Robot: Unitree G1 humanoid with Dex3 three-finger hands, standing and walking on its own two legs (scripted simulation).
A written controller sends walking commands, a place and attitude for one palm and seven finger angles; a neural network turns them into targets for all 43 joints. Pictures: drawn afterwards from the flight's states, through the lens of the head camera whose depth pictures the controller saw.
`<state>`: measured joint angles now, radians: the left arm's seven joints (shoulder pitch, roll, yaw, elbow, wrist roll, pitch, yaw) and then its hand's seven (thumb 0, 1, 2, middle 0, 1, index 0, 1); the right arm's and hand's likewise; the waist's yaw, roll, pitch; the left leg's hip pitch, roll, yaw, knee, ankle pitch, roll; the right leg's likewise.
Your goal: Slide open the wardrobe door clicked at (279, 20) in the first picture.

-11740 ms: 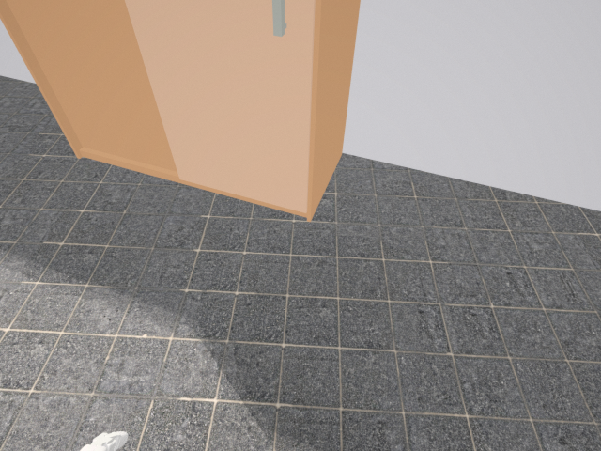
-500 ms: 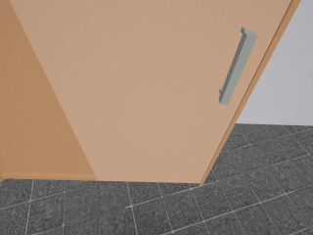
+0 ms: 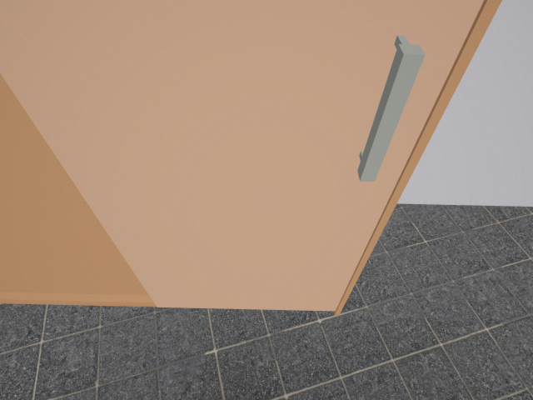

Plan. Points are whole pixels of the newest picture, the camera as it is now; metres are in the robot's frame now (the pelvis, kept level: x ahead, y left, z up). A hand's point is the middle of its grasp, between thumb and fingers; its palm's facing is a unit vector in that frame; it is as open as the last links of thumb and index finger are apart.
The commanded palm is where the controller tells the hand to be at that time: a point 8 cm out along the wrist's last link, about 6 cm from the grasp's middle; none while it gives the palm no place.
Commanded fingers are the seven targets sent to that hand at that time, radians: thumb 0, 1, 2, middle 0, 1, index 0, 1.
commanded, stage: come to a stop and stand still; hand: right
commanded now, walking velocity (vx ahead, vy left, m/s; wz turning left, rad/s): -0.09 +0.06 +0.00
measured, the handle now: (381, 116) +0.49 -0.15 +0.17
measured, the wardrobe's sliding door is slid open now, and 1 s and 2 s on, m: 0.00 0.00 0.00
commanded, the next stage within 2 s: look again from close up in 1.44 s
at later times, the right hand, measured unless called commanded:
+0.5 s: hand out of the picture -0.01 -0.17 -0.16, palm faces +0.02 +0.98 -0.22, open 7.3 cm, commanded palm none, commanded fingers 0.00 -0.90 -0.90 0.20 0.30 0.20 0.30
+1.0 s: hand out of the picture -0.06 -0.14 -0.17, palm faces +0.02 +0.98 -0.17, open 7.4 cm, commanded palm none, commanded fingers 0.00 -0.90 -0.90 0.20 0.30 0.20 0.30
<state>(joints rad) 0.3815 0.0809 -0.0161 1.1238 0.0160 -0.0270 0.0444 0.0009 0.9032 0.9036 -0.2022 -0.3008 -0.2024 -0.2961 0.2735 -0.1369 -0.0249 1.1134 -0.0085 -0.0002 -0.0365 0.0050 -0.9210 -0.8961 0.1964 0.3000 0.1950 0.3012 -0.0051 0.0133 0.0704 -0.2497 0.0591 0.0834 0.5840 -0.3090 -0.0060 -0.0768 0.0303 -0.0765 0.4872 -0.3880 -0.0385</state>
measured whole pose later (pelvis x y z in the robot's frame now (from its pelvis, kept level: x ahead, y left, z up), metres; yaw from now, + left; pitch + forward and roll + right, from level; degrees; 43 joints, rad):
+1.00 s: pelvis -0.05 +0.02 +0.01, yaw +0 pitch -1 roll -1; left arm 0.39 0.13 -0.02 1.15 0.02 -0.01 0.02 0.00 0.90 0.90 -0.20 -0.30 -0.20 -0.30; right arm 0.31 -0.12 0.01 1.13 -0.01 -0.02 -0.03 0.00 -0.91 -0.90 0.20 0.30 0.20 0.30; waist 0.01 0.00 0.04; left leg -0.27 0.03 0.10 0.47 -0.18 0.04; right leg -0.13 0.00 -0.07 0.44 -0.29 -0.01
